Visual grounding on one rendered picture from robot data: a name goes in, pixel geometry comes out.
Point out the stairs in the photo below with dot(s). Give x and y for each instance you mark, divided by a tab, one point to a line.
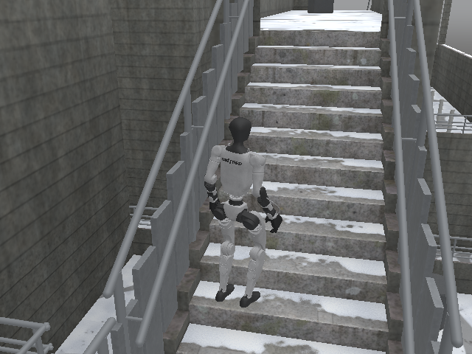
314	103

